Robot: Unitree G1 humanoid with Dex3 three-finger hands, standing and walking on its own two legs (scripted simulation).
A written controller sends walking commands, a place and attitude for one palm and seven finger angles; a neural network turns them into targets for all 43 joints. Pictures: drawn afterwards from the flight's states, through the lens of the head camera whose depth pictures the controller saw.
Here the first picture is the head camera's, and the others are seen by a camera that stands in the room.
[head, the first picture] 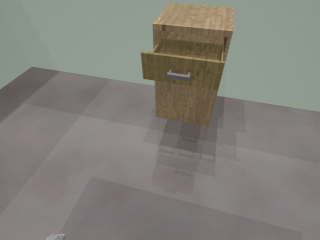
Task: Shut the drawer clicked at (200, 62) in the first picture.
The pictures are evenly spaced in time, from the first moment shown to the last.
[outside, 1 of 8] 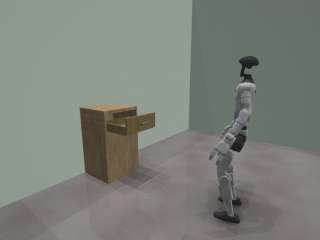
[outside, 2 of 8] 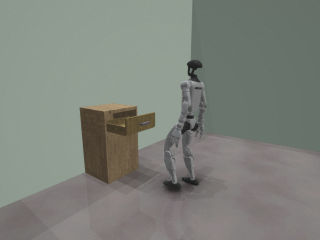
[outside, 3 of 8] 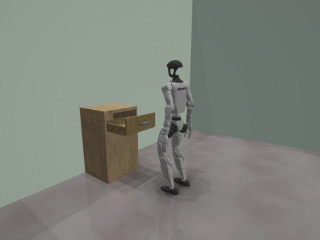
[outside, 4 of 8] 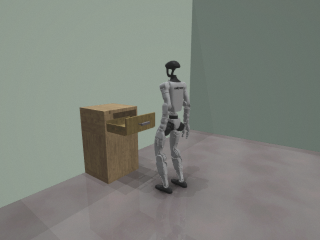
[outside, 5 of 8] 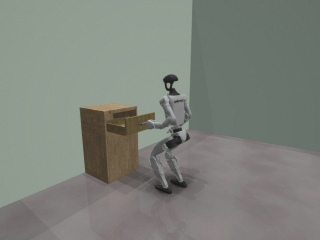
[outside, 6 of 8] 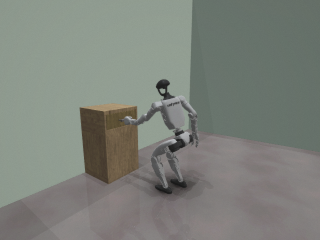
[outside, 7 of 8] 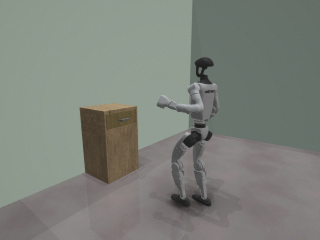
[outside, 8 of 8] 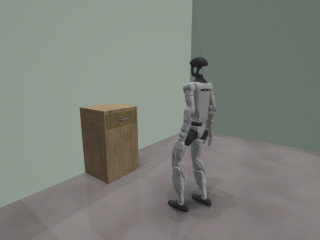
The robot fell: no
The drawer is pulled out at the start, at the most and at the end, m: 0.30 0.30 0.00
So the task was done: yes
